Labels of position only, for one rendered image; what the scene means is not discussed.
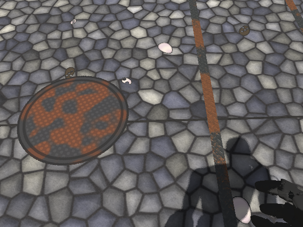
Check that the right robot hand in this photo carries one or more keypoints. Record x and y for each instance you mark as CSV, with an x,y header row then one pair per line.
x,y
291,213

